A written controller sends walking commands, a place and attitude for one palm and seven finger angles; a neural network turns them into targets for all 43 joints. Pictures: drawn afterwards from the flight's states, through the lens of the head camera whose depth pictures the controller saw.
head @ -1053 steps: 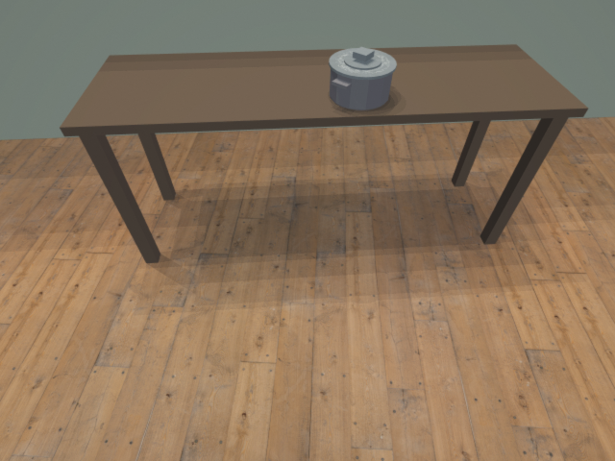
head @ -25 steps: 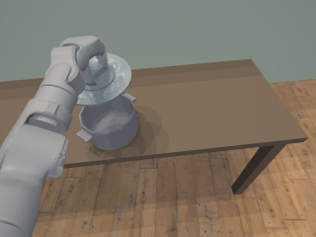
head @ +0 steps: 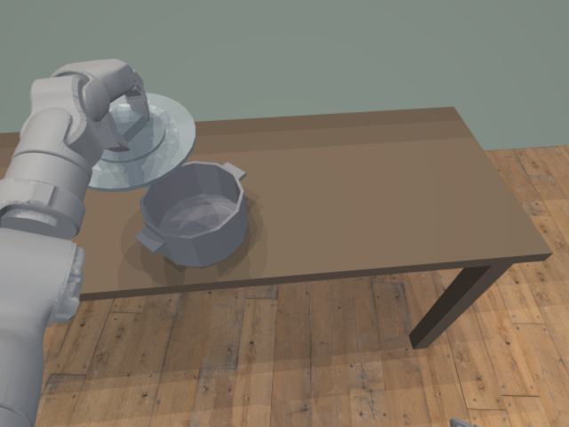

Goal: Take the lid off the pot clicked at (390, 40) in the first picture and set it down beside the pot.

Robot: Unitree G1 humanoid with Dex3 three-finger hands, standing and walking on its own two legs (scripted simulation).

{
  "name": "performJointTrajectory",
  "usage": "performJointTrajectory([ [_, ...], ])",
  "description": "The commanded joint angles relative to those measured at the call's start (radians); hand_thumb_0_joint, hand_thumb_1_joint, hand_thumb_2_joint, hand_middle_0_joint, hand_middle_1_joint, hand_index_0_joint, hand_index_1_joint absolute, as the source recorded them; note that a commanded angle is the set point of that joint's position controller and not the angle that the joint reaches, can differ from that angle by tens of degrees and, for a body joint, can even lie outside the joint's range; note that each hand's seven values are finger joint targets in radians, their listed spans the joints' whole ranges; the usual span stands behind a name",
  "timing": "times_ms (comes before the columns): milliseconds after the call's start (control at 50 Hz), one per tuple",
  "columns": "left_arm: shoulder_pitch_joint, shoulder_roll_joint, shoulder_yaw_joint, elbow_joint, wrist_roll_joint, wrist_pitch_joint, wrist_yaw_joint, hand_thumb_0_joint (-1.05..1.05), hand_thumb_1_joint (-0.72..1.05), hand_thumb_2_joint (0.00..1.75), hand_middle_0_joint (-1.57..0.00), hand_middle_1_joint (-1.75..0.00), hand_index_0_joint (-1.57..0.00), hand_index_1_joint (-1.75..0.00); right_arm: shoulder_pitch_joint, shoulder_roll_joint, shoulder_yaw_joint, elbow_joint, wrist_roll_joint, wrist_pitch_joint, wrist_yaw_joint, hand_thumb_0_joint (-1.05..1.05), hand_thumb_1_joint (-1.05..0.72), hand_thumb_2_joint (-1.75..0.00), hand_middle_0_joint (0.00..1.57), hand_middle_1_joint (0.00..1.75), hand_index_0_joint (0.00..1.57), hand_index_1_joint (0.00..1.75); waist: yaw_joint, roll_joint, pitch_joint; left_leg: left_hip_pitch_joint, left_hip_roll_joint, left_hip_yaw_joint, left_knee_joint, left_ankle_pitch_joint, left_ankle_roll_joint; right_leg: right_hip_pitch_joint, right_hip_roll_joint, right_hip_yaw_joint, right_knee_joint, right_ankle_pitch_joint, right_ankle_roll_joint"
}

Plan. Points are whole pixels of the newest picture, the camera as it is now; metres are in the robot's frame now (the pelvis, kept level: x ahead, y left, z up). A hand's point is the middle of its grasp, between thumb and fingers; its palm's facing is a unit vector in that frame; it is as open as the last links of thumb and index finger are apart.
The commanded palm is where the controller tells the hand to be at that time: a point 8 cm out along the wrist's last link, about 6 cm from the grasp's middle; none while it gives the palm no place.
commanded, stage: move the lid sideways beside the pot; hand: left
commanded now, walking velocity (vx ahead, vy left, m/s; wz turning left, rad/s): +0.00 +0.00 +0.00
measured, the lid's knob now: (122, 124) +0.50 +0.22 +0.16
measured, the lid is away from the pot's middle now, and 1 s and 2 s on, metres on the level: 0.07 0.18 0.23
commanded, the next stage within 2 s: lower the lid onto the table in 1.56 s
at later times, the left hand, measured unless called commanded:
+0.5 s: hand (67, 130) +0.46 +0.28 +0.19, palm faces -0.31 -0.08 -0.95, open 8.2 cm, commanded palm +0.47 +0.28 +0.25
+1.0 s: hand (18, 135) +0.45 +0.34 +0.19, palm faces -0.32 -0.11 -0.94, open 8.2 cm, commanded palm +0.46 +0.34 +0.25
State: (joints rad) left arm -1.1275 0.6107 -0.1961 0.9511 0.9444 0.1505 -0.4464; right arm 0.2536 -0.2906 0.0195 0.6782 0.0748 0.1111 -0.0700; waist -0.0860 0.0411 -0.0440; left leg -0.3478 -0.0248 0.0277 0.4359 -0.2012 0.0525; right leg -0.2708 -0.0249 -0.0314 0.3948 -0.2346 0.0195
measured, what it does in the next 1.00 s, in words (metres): stands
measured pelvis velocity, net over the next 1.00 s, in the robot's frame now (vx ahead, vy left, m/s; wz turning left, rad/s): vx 0.00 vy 0.02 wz -0.01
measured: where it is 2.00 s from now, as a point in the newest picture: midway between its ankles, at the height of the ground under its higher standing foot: outside the picture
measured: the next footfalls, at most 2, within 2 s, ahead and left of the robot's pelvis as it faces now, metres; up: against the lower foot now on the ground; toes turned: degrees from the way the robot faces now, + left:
none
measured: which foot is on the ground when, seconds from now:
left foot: down 0.00-1.00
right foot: down 0.00-1.00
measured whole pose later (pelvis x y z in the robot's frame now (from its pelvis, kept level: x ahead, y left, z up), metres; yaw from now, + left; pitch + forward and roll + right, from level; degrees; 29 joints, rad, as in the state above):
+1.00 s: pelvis +0.00 +0.02 +0.00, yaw +0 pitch +8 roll -2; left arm -1.11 0.86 -0.04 1.04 0.98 -0.01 -0.49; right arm 0.28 -0.30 0.03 0.68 0.09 0.16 -0.08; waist -0.10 0.04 -0.03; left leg -0.41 -0.03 0.03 0.48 -0.21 0.07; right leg -0.31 -0.03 -0.03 0.38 -0.22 0.04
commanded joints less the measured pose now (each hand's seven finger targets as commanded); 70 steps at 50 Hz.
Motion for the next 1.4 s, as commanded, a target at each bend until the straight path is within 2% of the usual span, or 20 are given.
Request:
performJointTrajectory([
  [0, -0.582, 0.293, 0.112, -0.220, 0.012, -0.017, 0.056, 0.00, 0.52, 1.00, -0.87, -1.10, -0.83, -1.07, -0.003, -0.139, -0.046, -0.108, -0.001, -0.024, 0.001, 0.00, -0.90, -0.90, 0.20, 0.30, 0.20, 0.30, -0.005, 0.042, -0.424, 0.343, -0.002, -0.058, 0.016, 0.386, 0.032, 0.005, 0.048, -0.014, -0.011, 0.327, -0.058],
  [80, -0.580, 0.241, 0.077, -0.250, 0.011, -0.013, 0.051, 0.00, 0.52, 1.00, -0.87, -1.10, -0.83, -1.07, -0.005, -0.135, -0.053, -0.109, -0.001, -0.019, 0.012, 0.00, -0.90, -0.90, 0.20, 0.30, 0.20, 0.30, -0.013, 0.063, -0.428, 0.388, 0.007, -0.068, 0.032, 0.448, 0.030, -0.035, 0.052, -0.018, -0.016, 0.321, -0.056],
  [120, -0.574, 0.320, 0.140, -0.276, 0.014, -0.021, 0.051, 0.00, 0.52, 1.00, -0.87, -1.10, -0.83, -1.07, -0.002, -0.146, -0.055, -0.117, -0.003, -0.019, 0.012, 0.00, -0.90, -0.90, 0.20, 0.30, 0.20, 0.30, 0.000, 0.038, -0.472, 0.388, 0.007, -0.074, 0.035, 0.498, 0.031, 0.001, 0.052, -0.014, -0.011, 0.355, -0.060],
  [200, -0.538, 0.318, 0.128, -0.190, 0.010, -0.019, 0.040, 0.00, 0.52, 1.00, -0.87, -1.10, -0.83, -1.07, -0.007, -0.146, -0.049, -0.111, 0.003, -0.005, 0.007, 0.00, -0.90, -0.90, 0.20, 0.30, 0.20, 0.30, -0.006, -0.016, -0.417, 0.336, 0.003, -0.064, 0.019, 0.406, 0.032, -0.004, 0.052, -0.020, -0.018, 0.318, -0.053],
  [240, -0.545, 0.316, 0.115, -0.147, 0.014, -0.015, 0.038, 0.00, 0.52, 1.00, -0.87, -1.10, -0.83, -1.07, -0.005, -0.151, -0.047, -0.103, 0.006, -0.001, 0.006, 0.00, -0.90, -0.90, 0.20, 0.30, 0.20, 0.30, -0.009, -0.019, -0.372, 0.306, 0.007, -0.060, 0.010, 0.356, 0.031, -0.022, 0.052, -0.023, -0.021, 0.284, -0.055],
  [360, -0.604, 0.402, 0.155, -0.172, 0.033, -0.054, 0.041, 0.00, 0.52, 1.00, -0.87, -1.10, -0.83, -1.07, 0.007, -0.153, -0.045, -0.108, 0.003, -0.004, -0.006, 0.00, -0.90, -0.90, 0.20, 0.30, 0.20, 0.30, -0.007, 0.028, -0.428, 0.325, 0.004, -0.065, 0.009, 0.326, 0.033, -0.014, 0.053, -0.018, -0.022, 0.255, -0.059],
  [420, -0.608, 0.352, 0.115, -0.188, 0.026, -0.075, 0.036, 0.00, 0.52, 1.00, -0.87, -1.10, -0.83, -1.07, 0.013, -0.150, -0.047, -0.107, 0.003, -0.012, -0.009, 0.00, -0.90, -0.90, 0.20, 0.30, 0.20, 0.30, -0.011, 0.072, -0.429, 0.351, 0.009, -0.072, 0.016, 0.358, 0.030, -0.052, 0.054, -0.024, -0.029, 0.238, -0.061],
  [480, -0.574, 0.424, 0.162, -0.123, 0.026, -0.079, 0.034, 0.00, 0.52, 1.00, -0.87, -1.10, -0.83, -1.07, 0.029, -0.159, -0.046, -0.095, 0.005, -0.006, -0.013, 0.00, -0.90, -0.90, 0.20, 0.30, 0.20, 0.30, -0.009, 0.028, -0.404, 0.304, 0.006, -0.062, 0.006, 0.277, 0.034, -0.027, 0.055, -0.022, -0.030, 0.220, -0.057],
  [500, -0.566, 0.409, 0.144, -0.094, 0.024, -0.082, 0.030, 0.00, 0.52, 1.00, -0.87, -1.10, -0.83, -1.07, 0.023, -0.160, -0.043, -0.094, 0.010, -0.004, -0.017, 0.00, -0.90, -0.90, 0.20, 0.30, 0.20, 0.30, -0.015, 0.022, -0.382, 0.285, 0.004, -0.061, 0.003, 0.256, 0.033, -0.037, 0.054, -0.023, -0.032, 0.208, -0.057],
  [580, -0.618, 0.386, 0.113, -0.139, 0.028, -0.097, 0.022, 0.00, 0.52, 1.00, -0.87, -1.10, -0.83, -1.07, 0.039, -0.165, -0.051, -0.081, 0.009, -0.008, -0.017, 0.00, -0.90, -0.90, 0.20, 0.30, 0.20, 0.30, -0.025, 0.069, -0.387, 0.332, 0.013, -0.072, 0.013, 0.284, 0.032, -0.082, 0.060, -0.031, -0.035, 0.188, -0.058],
  [640, -0.591, 0.479, 0.184, -0.159, 0.025, -0.122, 0.022, 0.00, 0.52, 1.00, -0.87, -1.10, -0.83, -1.07, 0.050, -0.171, -0.053, -0.085, 0.005, -0.007, -0.019, 0.00, -0.90, -0.90, 0.20, 0.30, 0.20, 0.30, -0.010, 0.069, -0.434, 0.331, 0.011, -0.071, 0.023, 0.317, 0.037, -0.031, 0.060, -0.021, -0.031, 0.227, -0.059],
  [680, -0.571, 0.503, 0.193, -0.127, 0.029, -0.132, 0.022, 0.00, 0.52, 1.00, -0.87, -1.10, -0.83, -1.07, 0.048, -0.172, -0.048, -0.083, 0.009, -0.005, -0.026, 0.00, -0.90, -0.90, 0.20, 0.30, 0.20, 0.30, -0.012, 0.061, -0.417, 0.305, 0.008, -0.063, 0.019, 0.296, 0.039, -0.024, 0.058, -0.021, -0.033, 0.231, -0.057],
  [720, -0.579, 0.457, 0.156, -0.141, 0.022, -0.139, 0.018, 0.00, 0.52, 1.00, -0.87, -1.10, -0.83, -1.07, 0.048, -0.174, -0.051, -0.083, 0.013, -0.008, -0.025, 0.00, -0.90, -0.90, 0.20, 0.30, 0.20, 0.30, -0.015, 0.082, -0.403, 0.317, 0.014, -0.068, 0.018, 0.333, 0.035, -0.053, 0.058, -0.029, -0.035, 0.229, -0.060],
  [780, -0.571, 0.513, 0.202, -0.169, 0.034, -0.148, 0.022, 0.00, 0.52, 1.00, -0.87, -1.10, -0.83, -1.07, 0.058, -0.174, -0.055, -0.086, 0.008, -0.003, -0.021, 0.00, -0.90, -0.90, 0.20, 0.30, 0.20, 0.30, -0.005, 0.120, -0.431, 0.355, 0.018, -0.079, 0.031, 0.391, 0.032, -0.057, 0.063, -0.031, -0.030, 0.232, -0.060],
  [880, -0.500, 0.589, 0.247, -0.110, 0.030, -0.159, 0.012, 0.00, 0.52, 1.00, -0.87, -1.10, -0.83, -1.07, 0.051, -0.183, -0.050, -0.089, 0.015, 0.017, -0.019, 0.00, -0.90, -0.90, 0.20, 0.30, 0.20, 0.30, 0.004, 0.074, -0.409, 0.293, 0.016, -0.068, 0.034, 0.380, 0.035, -0.022, 0.059, -0.030, -0.021, 0.261, -0.055],
  [940, -0.523, 0.572, 0.230, -0.153, 0.030, -0.169, 0.003, 0.00, 0.52, 1.00, -0.87, -1.10, -0.83, -1.07, 0.050, -0.185, -0.055, -0.089, 0.014, 0.023, -0.015, 0.00, -0.90, -0.90, 0.20, 0.30, 0.20, 0.30, -0.004, 0.101, -0.428, 0.333, 0.022, -0.074, 0.052, 0.454, 0.035, -0.047, 0.061, -0.032, -0.019, 0.281, -0.052],
  [1040, -0.463, 0.590, 0.234, -0.081, 0.015, -0.189, -0.018, 0.00, 0.52, 1.00, -0.87, -1.10, -0.83, -1.07, 0.053, -0.187, -0.052, -0.079, 0.020, 0.039, -0.021, 0.00, -0.90, -0.90, 0.20, 0.30, 0.20, 0.30, -0.011, 0.048, -0.397, 0.284, 0.020, -0.061, 0.059, 0.390, 0.041, -0.061, 0.060, -0.034, -0.017, 0.256, -0.043],
  [1220, -0.531, 0.610, 0.210, -0.112, 0.010, -0.231, -0.023, 0.00, 0.52, 1.00, -0.87, -1.10, -0.83, -1.07, 0.060, -0.192, -0.043, -0.060, 0.025, 0.032, -0.038, 0.00, -0.90, -0.90, 0.20, 0.30, 0.20, 0.30, -0.024, 0.143, -0.405, 0.310, 0.026, -0.061, 0.069, 0.342, 0.042, -0.119, 0.064, -0.039, -0.022, 0.194, -0.050],
  [1280, -0.514, 0.670, 0.253, -0.081, 0.013, -0.239, -0.022, 0.00, 0.52, 1.00, -0.87, -1.10, -0.83, -1.07, 0.070, -0.194, -0.037, -0.051, 0.025, 0.034, -0.043, 0.00, -0.90, -0.90, 0.20, 0.30, 0.20, 0.30, -0.021, 0.116, -0.403, 0.279, 0.021, -0.058, 0.076, 0.315, 0.044, -0.096, 0.068, -0.039, -0.014, 0.196, -0.048],
  [1380, -0.553, 0.654, 0.218, -0.088, 0.022, -0.245, -0.027, 0.00, 0.52, 1.00, -0.87, -1.10, -0.83, -1.07, 0.083, -0.199, -0.033, -0.045, 0.030, 0.028, -0.045, 0.00, -0.90, -0.90, 0.20, 0.30, 0.20, 0.30, -0.027, 0.171, -0.377, 0.297, 0.029, -0.072, 0.075, 0.319, 0.035, -0.142, 0.074, -0.050, -0.015, 0.156, -0.053],
])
